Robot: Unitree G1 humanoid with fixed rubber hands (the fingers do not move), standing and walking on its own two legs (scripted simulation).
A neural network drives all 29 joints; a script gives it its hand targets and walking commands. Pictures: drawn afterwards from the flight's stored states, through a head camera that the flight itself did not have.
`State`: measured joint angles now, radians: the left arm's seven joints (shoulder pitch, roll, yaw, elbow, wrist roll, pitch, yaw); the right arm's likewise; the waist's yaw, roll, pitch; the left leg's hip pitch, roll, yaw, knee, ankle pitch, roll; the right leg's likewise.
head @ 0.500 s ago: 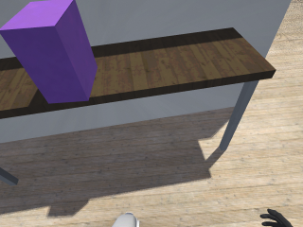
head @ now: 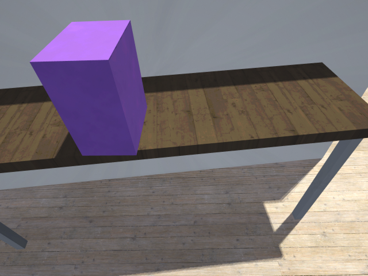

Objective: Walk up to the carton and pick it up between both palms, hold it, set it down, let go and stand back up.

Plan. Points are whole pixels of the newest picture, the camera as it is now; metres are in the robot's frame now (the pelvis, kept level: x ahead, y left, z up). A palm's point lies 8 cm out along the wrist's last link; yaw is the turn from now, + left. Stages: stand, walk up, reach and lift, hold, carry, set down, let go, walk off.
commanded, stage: walk up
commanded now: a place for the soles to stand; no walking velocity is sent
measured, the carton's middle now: (105, 90) +0.59 +0.21 +0.12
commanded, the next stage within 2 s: none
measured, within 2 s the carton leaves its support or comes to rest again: neither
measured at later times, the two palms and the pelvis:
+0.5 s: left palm out of the picture +0.15 +0.43 -0.07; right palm (257, 215) +0.29 -0.18 -0.08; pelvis +0.10 +0.10 +0.00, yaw +8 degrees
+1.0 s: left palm out of the picture +0.19 +0.43 -0.06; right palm (261, 215) +0.29 -0.19 -0.07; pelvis +0.12 +0.10 +0.03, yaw +5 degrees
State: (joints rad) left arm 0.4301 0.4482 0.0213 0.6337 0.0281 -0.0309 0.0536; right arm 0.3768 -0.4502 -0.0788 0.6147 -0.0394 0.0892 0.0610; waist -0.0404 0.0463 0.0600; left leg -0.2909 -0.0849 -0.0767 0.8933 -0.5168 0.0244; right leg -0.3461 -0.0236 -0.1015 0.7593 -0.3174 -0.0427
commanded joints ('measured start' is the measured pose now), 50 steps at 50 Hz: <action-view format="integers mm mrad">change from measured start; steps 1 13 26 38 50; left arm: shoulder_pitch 33 -47 22 -209 -300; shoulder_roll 268 264 207 181 181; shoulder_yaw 107 91 63 44 45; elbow -101 -211 -34 83 240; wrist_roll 2 4 -26 -46 -45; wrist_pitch -38 -23 7 -13 -8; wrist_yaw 40 -24 -14 -54 -55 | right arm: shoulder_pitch -65 -115 -322 -366 -394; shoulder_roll -224 -124 -153 -178 -134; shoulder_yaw -92 -52 -10 -4 12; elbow -149 -65 -24 153 307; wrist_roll -10 34 56 61 68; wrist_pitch -24 -59 -59 -101 -100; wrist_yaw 0 -9 -62 -49 -49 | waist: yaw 65 58 70 52 39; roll -40 -284 83 -40 -86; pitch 129 26 -94 -103 -91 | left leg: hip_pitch -399 69 -76 131 192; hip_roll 58 40 240 212 217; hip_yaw -152 146 -154 -80 -28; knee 300 -194 -275 -425 -522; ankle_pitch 16 420 518 453 443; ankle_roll -30 -31 77 15 -2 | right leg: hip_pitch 138 -39 182 105 120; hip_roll -411 -237 -63 -135 -140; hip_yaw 610 -2 117 172 170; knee -499 -174 -231 -301 -433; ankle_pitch -377 267 71 188 159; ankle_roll -206 -87 -11 4 19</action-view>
